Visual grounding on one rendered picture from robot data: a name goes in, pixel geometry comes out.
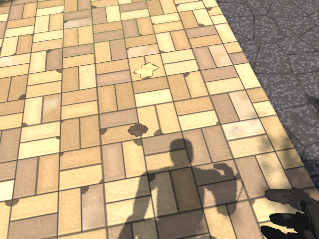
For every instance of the robot right hand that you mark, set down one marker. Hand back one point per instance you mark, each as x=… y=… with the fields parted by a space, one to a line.
x=306 y=226

